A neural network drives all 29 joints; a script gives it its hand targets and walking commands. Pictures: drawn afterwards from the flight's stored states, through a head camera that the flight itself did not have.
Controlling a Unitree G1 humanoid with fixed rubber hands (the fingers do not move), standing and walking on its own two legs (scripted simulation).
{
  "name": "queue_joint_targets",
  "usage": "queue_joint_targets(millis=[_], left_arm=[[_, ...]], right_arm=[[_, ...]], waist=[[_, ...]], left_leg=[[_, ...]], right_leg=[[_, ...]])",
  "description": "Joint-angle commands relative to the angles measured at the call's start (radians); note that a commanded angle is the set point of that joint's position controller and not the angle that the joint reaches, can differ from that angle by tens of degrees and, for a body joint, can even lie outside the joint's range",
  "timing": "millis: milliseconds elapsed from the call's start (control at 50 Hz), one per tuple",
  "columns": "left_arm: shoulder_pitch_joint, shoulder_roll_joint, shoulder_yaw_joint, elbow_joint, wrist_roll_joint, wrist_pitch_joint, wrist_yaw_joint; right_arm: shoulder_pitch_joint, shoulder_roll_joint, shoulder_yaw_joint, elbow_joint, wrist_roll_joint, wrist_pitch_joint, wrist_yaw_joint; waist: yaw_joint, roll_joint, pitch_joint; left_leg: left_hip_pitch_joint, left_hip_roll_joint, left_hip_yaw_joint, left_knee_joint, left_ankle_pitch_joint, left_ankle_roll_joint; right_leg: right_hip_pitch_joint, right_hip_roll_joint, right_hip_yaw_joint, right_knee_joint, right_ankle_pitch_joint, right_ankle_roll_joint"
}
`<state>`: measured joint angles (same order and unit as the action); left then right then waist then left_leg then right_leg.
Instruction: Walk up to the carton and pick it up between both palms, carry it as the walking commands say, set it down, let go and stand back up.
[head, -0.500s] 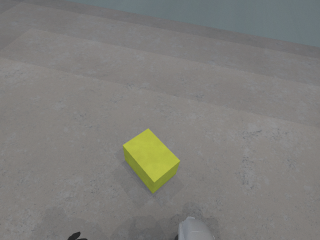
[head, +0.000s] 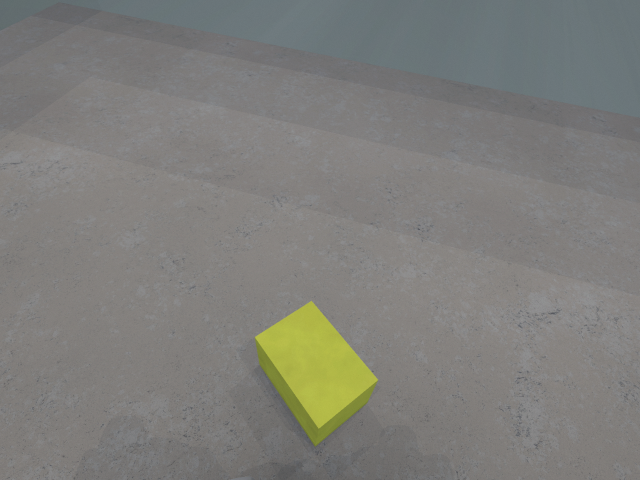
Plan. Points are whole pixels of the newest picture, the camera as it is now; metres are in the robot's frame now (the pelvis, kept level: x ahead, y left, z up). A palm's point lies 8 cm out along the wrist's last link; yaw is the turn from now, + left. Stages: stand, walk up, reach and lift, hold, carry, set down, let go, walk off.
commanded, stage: walk up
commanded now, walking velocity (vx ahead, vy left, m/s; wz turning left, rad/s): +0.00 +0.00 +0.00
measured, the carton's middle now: (313, 371) +0.48 -0.01 -0.66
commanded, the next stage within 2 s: none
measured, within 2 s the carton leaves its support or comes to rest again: neither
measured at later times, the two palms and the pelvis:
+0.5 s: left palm out of the picture +0.02 +0.30 -0.15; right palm out of the picture +0.04 -0.20 -0.13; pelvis -0.01 +0.05 +0.00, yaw -1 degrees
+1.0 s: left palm out of the picture -0.05 +0.27 -0.13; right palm out of the picture -0.06 -0.15 -0.14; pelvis -0.04 +0.06 +0.02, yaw -1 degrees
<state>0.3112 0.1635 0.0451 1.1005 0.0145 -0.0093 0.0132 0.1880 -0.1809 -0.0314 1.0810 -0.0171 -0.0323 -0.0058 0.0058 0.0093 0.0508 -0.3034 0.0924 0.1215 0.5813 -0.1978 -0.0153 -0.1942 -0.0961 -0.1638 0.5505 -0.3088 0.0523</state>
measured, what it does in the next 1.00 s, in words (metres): steps on the spot: right foot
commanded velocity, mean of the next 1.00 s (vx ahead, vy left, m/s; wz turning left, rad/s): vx -0.04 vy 0.00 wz -0.01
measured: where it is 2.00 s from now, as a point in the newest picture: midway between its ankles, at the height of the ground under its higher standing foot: outside the picture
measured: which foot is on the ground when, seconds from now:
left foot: down 0.00-1.00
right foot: down 0.00-0.46, up 0.48-0.66, down 0.68-1.00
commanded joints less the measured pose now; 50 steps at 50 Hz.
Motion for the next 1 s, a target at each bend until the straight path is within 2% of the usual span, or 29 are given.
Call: queue_joint_targets(millis=[0, 40, 60, 80, 100, 120, 180, 200, 240, 280, 300, 320, 340, 400, 420, 440, 460, 480, 500, 560, 600, 660, 680, 720, 760, 800, 880, 920, 980], left_arm=[[0.012, 0.053, -0.007, -0.072, -0.017, 0.001, 0.017], [0.012, 0.059, 0.001, -0.082, -0.014, 0.011, 0.024], [0.040, 0.073, -0.001, -0.083, -0.009, 0.017, 0.024], [0.040, 0.053, -0.008, -0.052, -0.004, 0.019, 0.025], [0.053, 0.098, 0.005, -0.066, -0.005, 0.028, 0.031], [0.077, 0.084, 0.003, -0.077, -0.010, 0.031, 0.034], [0.096, 0.040, -0.013, -0.063, -0.008, 0.015, 0.042], [0.114, 0.089, -0.019, -0.063, -0.004, -0.006, 0.043], [0.006, 0.249, 0.015, -0.092, 0.000, 0.017, 0.048], [0.078, 0.236, 0.015, -0.114, 0.015, 0.018, 0.054], [0.047, 0.267, 0.018, -0.121, 0.020, 0.025, 0.063], [-0.010, 0.250, 0.022, -0.131, 0.013, 0.031, 0.057], [-0.037, 0.223, 0.019, -0.126, 0.007, 0.034, 0.058], [-0.117, 0.230, 0.049, -0.141, 0.001, 0.048, 0.044], [-0.102, 0.171, 0.025, -0.116, 0.011, 0.044, 0.031], [-0.091, 0.115, 0.005, -0.121, 0.008, 0.047, 0.023], [-0.020, 0.054, -0.016, -0.126, 0.013, 0.044, 0.024], [-0.028, 0.078, -0.001, -0.127, 0.004, 0.061, 0.026], [-0.030, 0.112, 0.011, -0.114, -0.001, 0.063, 0.022], [-0.057, 0.114, -0.001, -0.108, -0.002, 0.041, 0.014], [-0.023, 0.101, -0.014, -0.087, -0.006, 0.032, 0.019], [0.022, 0.085, -0.014, -0.078, -0.007, 0.027, 0.029], [0.024, 0.100, -0.017, -0.069, -0.001, 0.022, 0.024], [-0.011, 0.139, -0.014, -0.060, 0.006, 0.026, 0.021], [-0.060, 0.117, -0.027, -0.067, -0.004, 0.022, 0.018], [0.003, 0.081, -0.036, -0.052, -0.007, 0.010, 0.019], [0.040, 0.053, -0.032, -0.022, -0.009, 0.008, 0.020], [0.037, 0.060, -0.028, -0.006, -0.004, 0.013, 0.019], [0.070, 0.029, -0.032, -0.004, -0.001, 0.004, 0.014]], right_arm=[[0.141, -0.151, -0.028, -0.024, 0.013, 0.002, -0.018], [0.087, -0.157, -0.028, -0.021, 0.011, 0.017, -0.026], [0.068, -0.159, -0.032, -0.032, 0.012, 0.019, -0.033], [0.045, -0.128, -0.021, -0.036, 0.012, 0.022, -0.034], [0.015, -0.167, -0.037, -0.043, 0.013, 0.027, -0.044], [0.008, -0.143, -0.028, -0.040, 0.013, 0.029, -0.049], [-0.029, -0.100, -0.020, -0.040, 0.014, 0.051, -0.044], [-0.008, -0.076, -0.014, -0.064, 0.012, 0.049, -0.035], [-0.026, -0.143, -0.045, -0.088, 0.029, 0.061, -0.041], [-0.037, -0.131, -0.058, -0.096, 0.025, 0.096, -0.036], [-0.062, -0.152, -0.067, -0.115, 0.024, 0.106, -0.028], [-0.055, -0.120, -0.041, -0.133, 0.013, 0.107, -0.023], [-0.072, -0.092, -0.038, -0.150, 0.023, 0.094, -0.030], [-0.007, -0.092, -0.008, -0.114, 0.022, 0.072, -0.018], [0.059, -0.055, 0.008, -0.087, 0.003, 0.062, -0.015], [0.068, -0.114, -0.002, -0.054, -0.007, 0.051, -0.019], [0.065, -0.187, -0.014, -0.061, -0.014, 0.037, -0.018], [0.040, -0.195, -0.018, -0.060, -0.014, 0.040, -0.023], [0.003, -0.179, -0.012, -0.062, -0.007, 0.032, -0.025], [-0.027, -0.142, 0.006, -0.046, 0.001, 0.021, -0.033], [0.011, -0.148, 0.007, -0.041, 0.006, 0.022, -0.030], [0.017, -0.121, 0.003, -0.009, 0.000, 0.038, -0.022], [0.035, -0.110, -0.007, -0.026, 0.008, 0.040, -0.018], [0.024, -0.062, 0.015, -0.008, 0.005, 0.050, -0.018], [0.089, -0.092, 0.002, 0.019, 0.008, 0.040, -0.018], [0.098, -0.081, 0.000, 0.016, 0.010, 0.035, -0.020], [0.125, -0.064, 0.005, 0.035, 0.009, 0.042, -0.019], [0.125, -0.082, -0.006, 0.035, 0.013, 0.040, -0.025], [0.132, -0.052, -0.005, 0.033, 0.007, 0.043, -0.026]], waist=[[-0.029, 0.207, -0.057], [-0.037, 0.297, -0.086], [-0.020, 0.243, -0.119], [-0.020, 0.191, -0.131], [-0.009, 0.232, -0.092], [-0.008, 0.187, -0.103], [0.041, 0.096, -0.123], [0.048, -0.018, -0.147], [0.002, -0.192, -0.012], [0.029, -0.218, 0.007], [0.051, -0.264, -0.019], [0.028, -0.282, -0.046], [0.000, -0.231, -0.021], [-0.048, -0.252, -0.069], [-0.046, -0.178, -0.141], [-0.043, 0.010, -0.123], [-0.019, 0.233, -0.121], [-0.006, 0.254, -0.024], [-0.007, 0.209, -0.041], [-0.011, 0.160, -0.101], [-0.004, 0.129, -0.122], [0.031, 0.121, -0.053], [0.035, 0.017, -0.005], [0.016, -0.108, 0.074], [-0.018, -0.068, 0.070], [-0.010, 0.027, 0.049], [0.004, -0.025, 0.071], [-0.001, 0.038, 0.017], [-0.002, 0.035, 0.035]], left_leg=[[0.145, 0.198, -0.167, -0.184, 0.592, 0.084], [0.162, 0.241, -0.215, -0.215, 0.605, 0.165], [0.238, 0.239, -0.167, -0.168, 0.790, 0.159], [0.239, 0.212, -0.148, -0.180, 0.711, 0.166], [0.174, 0.244, -0.164, -0.135, 0.886, 0.176], [0.207, 0.253, -0.190, -0.113, 0.884, 0.189], [0.150, 0.143, -0.127, -0.123, 0.406, 0.119], [0.132, 0.090, -0.091, -0.058, 0.351, 0.076], [0.032, -0.002, -0.017, 0.045, 0.228, 0.025], [-0.093, -0.060, -0.023, 0.174, -0.191, -0.002], [-0.231, -0.073, -0.081, 0.339, -0.354, -0.020], [-0.165, -0.039, -0.121, 0.349, -0.381, -0.002], [-0.125, -0.048, -0.112, 0.299, -0.366, -0.001], [0.039, -0.082, -0.020, -0.004, -0.107, 0.010], [0.161, -0.082, -0.009, -0.154, -0.028, 0.010], [0.172, 0.026, -0.130, -0.260, -0.003, 0.024], [0.166, 0.194, -0.356, -0.348, 0.083, 0.060], [0.040, 0.248, -0.406, -0.410, 0.034, 0.118], [0.022, 0.249, -0.395, -0.402, 0.062, 0.153], [0.171, 0.157, -0.244, -0.284, 0.345, 0.142], [0.232, 0.161, -0.256, -0.266, 0.354, 0.127], [0.057, 0.134, -0.263, -0.322, 0.038, 0.093], [-0.009, 0.091, -0.256, -0.328, -0.097, 0.078], [0.035, 0.007, -0.144, -0.280, -0.084, 0.039], [0.108, 0.009, -0.163, -0.284, -0.027, 0.038], [0.113, 0.039, -0.181, -0.323, -0.034, 0.043], [0.056, 0.066, -0.236, -0.369, -0.137, 0.049], [0.059, 0.074, -0.247, -0.389, -0.191, 0.065], [0.065, 0.056, -0.220, -0.353, -0.159, 0.050]], right_leg=[[-0.116, 0.011, 0.052, 0.013, -0.028, -0.021], [-0.110, 0.050, 0.038, 0.212, -0.178, -0.012], [-0.145, 0.030, 0.056, 0.196, -0.188, -0.006], [-0.137, 0.034, 0.068, 0.228, -0.195, -0.011], [-0.144, 0.036, 0.083, 0.268, -0.227, -0.007], [-0.153, 0.026, 0.120, 0.226, -0.225, -0.009], [0.008, 0.011, 0.093, -0.126, 0.114, -0.040], [0.061, -0.072, 0.161, -0.181, 0.348, -0.066], [-0.047, -0.204, 0.252, -0.069, 0.902, -0.137], [0.000, -0.320, 0.383, -0.140, 1.005, -0.208], [0.070, -0.390, 0.456, -0.159, 0.989, -0.259], [0.038, -0.337, 0.389, -0.158, 0.891, -0.255], [-0.017, -0.272, 0.328, -0.132, 0.831, -0.222], [-0.032, -0.149, 0.194, -0.041, 0.675, -0.149], [-0.058, -0.087, 0.185, -0.083, 0.265, -0.132], [-0.101, -0.016, 0.121, -0.004, 0.017, -0.097], [-0.163, 0.066, 0.086, 0.083, -0.133, -0.049], [-0.152, 0.047, 0.159, 0.164, -0.216, -0.048], [-0.108, 0.045, 0.185, 0.212, -0.189, -0.048], [-0.122, 0.049, 0.163, 0.154, -0.133, -0.048], [-0.095, 0.066, 0.157, 0.018, -0.105, -0.057], [0.066, 0.029, 0.147, -0.171, 0.090, -0.076], [0.084, -0.003, 0.199, -0.221, 0.096, -0.092], [-0.024, -0.054, 0.279, -0.302, -0.062, -0.119], [-0.087, -0.030, 0.240, -0.287, -0.043, -0.101], [-0.069, -0.002, 0.233, -0.251, 0.037, -0.082], [-0.031, 0.019, 0.212, -0.243, -0.002, -0.075], [-0.009, 0.028, 0.190, -0.223, -0.011, -0.068], [-0.041, 0.019, 0.203, -0.241, -0.005, -0.065]])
